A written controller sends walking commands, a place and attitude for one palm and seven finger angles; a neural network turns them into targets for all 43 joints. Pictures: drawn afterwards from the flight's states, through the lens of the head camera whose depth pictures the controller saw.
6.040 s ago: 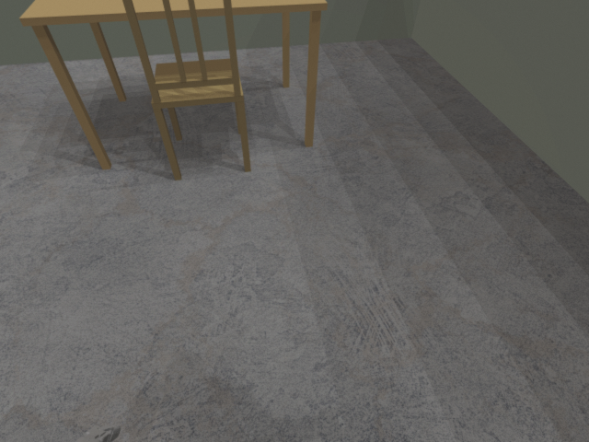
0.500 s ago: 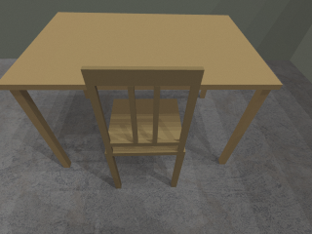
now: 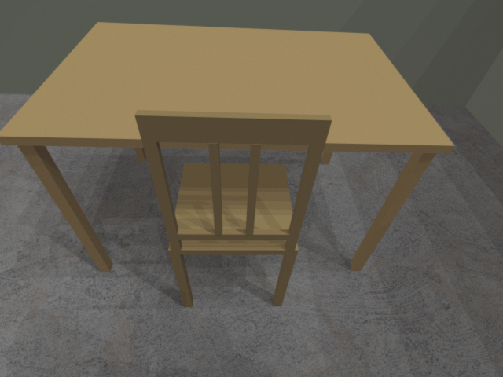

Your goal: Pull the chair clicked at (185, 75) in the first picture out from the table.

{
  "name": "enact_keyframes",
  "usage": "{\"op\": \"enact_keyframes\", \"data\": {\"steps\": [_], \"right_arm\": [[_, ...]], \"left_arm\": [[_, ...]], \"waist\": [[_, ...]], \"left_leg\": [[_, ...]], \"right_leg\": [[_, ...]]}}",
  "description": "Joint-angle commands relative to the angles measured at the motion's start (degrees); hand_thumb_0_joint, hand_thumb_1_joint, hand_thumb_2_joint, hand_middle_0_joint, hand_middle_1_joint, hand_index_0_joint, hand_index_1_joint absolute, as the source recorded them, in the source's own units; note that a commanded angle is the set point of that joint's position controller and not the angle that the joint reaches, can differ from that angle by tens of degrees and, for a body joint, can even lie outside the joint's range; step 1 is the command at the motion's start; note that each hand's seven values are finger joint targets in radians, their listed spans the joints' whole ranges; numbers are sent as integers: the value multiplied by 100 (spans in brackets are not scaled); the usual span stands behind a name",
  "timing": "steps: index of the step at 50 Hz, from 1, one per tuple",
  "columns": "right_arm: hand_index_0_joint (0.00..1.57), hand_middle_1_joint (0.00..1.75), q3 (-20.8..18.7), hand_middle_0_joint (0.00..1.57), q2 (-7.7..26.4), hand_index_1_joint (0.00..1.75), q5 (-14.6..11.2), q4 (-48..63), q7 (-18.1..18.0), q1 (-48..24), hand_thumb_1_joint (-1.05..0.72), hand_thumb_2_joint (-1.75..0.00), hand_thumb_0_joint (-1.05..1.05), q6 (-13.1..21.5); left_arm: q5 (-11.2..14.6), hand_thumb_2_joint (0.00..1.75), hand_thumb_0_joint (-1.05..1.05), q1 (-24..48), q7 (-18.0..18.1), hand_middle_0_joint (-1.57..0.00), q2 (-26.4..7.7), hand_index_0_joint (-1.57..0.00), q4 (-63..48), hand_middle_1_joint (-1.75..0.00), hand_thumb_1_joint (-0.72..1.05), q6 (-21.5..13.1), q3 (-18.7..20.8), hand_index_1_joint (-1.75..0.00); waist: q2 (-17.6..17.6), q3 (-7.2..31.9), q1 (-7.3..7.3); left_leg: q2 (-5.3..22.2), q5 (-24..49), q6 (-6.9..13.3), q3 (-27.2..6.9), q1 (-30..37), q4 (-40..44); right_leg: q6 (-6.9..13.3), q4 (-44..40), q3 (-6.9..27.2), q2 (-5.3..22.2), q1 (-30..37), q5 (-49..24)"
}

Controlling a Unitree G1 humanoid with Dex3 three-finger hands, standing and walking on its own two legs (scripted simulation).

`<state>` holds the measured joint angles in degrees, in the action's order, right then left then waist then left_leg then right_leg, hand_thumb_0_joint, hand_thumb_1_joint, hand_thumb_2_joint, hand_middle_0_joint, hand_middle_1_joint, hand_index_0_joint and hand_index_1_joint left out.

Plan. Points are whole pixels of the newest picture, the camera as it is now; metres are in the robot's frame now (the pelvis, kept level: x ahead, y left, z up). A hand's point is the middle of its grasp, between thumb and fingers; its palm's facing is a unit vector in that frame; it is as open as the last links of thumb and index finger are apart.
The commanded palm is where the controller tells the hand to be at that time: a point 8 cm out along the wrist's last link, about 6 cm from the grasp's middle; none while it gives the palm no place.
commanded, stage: look again from close up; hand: left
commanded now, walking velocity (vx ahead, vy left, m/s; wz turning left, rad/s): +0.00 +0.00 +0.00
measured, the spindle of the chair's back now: (216, 193) +0.54 +0.12 -0.08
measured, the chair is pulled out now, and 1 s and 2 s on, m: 0.00 0.00 0.00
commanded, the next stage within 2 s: shuffle to correct the standing spot in 1.80 s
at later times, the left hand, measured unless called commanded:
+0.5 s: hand out of the picture -0.01 +0.14 -0.18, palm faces +0.02 -0.99 -0.14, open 7.4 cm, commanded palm none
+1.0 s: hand out of the picture +0.02 +0.15 -0.18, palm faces +0.01 -0.99 -0.14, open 7.4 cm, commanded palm none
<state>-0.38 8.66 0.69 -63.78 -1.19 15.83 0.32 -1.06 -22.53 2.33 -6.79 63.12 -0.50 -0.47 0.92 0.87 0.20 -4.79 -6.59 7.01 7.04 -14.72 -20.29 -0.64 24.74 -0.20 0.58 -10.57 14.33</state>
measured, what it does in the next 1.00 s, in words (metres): stands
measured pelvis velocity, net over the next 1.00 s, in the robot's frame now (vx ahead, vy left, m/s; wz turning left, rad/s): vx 0.05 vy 0.00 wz -0.02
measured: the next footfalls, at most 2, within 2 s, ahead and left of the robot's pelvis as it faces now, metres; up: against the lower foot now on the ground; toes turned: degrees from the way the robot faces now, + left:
none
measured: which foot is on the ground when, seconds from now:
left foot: down 0.00-1.00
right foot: down 0.00-1.00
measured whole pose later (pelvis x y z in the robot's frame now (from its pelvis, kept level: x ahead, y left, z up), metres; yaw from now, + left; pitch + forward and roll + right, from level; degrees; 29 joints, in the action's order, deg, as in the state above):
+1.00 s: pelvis +0.05 +0.00 +0.00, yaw -1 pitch +1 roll +0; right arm 0.7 7.6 0.5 -66.2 -2.1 16.3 2.0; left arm -0.6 -20.2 2.7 -7.2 64.0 -1.0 -1.1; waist 2.0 0.1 -0.1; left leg -4.8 -10.6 6.9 7.9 -11.2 -20.3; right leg -0.7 22.7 1.1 0.5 -6.5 17.0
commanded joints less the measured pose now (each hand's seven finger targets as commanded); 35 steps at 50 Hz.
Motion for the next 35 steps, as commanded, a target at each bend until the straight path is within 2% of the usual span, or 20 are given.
{"op": "enact_keyframes", "data": {"steps": [1,2,3,7,8,13,20,22,23,28,31,33,35], "right_arm": [[20,30,-72,20,626,30,-27,175,-19,260,-90,-90,0,90],[20,30,-67,20,635,30,-32,166,-20,240,-90,-90,0,96],[20,30,-64,20,601,30,-42,164,-21,244,-90,-90,0,91],[20,30,-53,20,609,30,-33,134,-25,267,-90,-90,0,108],[20,30,-46,20,583,30,-44,133,-27,246,-90,-90,0,100],[20,30,-50,20,589,30,-41,99,-33,273,-90,-90,0,102],[20,30,-10,20,513,30,-40,43,-34,324,-90,-90,0,147],[20,30,-5,20,501,30,-39,16,-39,354,-90,-90,0,162],[20,30,4,20,491,30,-51,11,-40,327,-90,-90,0,154],[20,30,13,20,473,30,-49,-28,-43,323,-90,-90,0,148],[20,30,15,20,473,30,-40,-39,-51,364,-90,-90,0,174],[20,30,19,20,467,30,-50,-37,-57,350,-90,-90,0,172],[20,30,12,20,483,30,-41,-32,-57,345,-90,-90,0,179]], "left_arm": [[-10,90,0,-465,21,-20,-398,-20,-98,-30,90,-78,39,-30],[-8,90,0,-495,18,-20,-395,-20,-82,-30,90,-78,31,-30],[-14,90,0,-489,20,-20,-411,-20,-93,-30,90,-73,39,-30],[-10,90,0,-504,20,-20,-385,-20,-58,-30,90,-84,22,-30],[-12,90,0,-471,20,-20,-391,-20,-58,-30,90,-81,22,-30],[-10,90,0,-507,20,-20,-395,-20,-41,-30,90,-69,26,-30],[13,90,0,-431,31,-20,-385,-20,-44,-30,90,-121,-5,-30],[22,90,0,-407,32,-20,-382,-20,-34,-30,90,-128,-12,-30],[21,90,0,-387,34,-20,-392,-20,-44,-30,90,-126,-18,-30],[22,90,0,-389,33,-20,-404,-20,-51,-30,90,-115,-19,-30],[27,90,0,-382,33,-20,-402,-20,-34,-30,90,-115,-17,-30],[24,90,0,-376,32,-20,-408,-20,-39,-30,90,-110,-22,-30],[25,90,0,-381,33,-20,-405,-20,-32,-30,90,-109,-21,-30]], "waist": [[-98,-433,-51],[-179,-433,-32],[-78,-550,-22],[-48,-448,-25],[6,-577,-24],[-146,-532,-6],[113,-392,-35],[106,-339,-49],[79,-462,-39],[11,-541,-26],[-69,-399,-31],[-47,-517,-14],[-104,-435,-28]], "left_leg": [[1242,-1538,-402,-1546,340,884],[1248,-1566,-392,-1544,340,898],[1250,-1635,-381,-1550,215,922],[1223,-1422,-381,-1489,319,848],[1213,-1463,-375,-1474,248,850],[1247,-1558,-381,-1494,291,921],[1160,-777,-368,-1313,518,621],[1158,-597,-367,-1282,625,566],[1152,-636,-357,-1254,556,548],[1151,-749,-362,-1263,490,591],[1162,-540,-365,-1260,621,576],[1168,-571,-353,-1253,573,589],[1166,-489,-361,-1248,674,579]], "right_leg": [[328,-404,402,409,-654,52],[317,-406,403,413,-641,39],[321,-436,388,411,-616,57],[318,-470,429,449,-572,-30],[325,-493,436,428,-610,14],[304,-436,377,414,-582,8],[335,-560,517,518,-528,-292],[329,-560,522,524,-521,-356],[330,-615,527,529,-540,-300],[331,-618,523,510,-511,-248],[324,-558,498,518,-441,-373],[314,-584,486,507,-456,-340],[313,-562,495,518,-454,-386]]}}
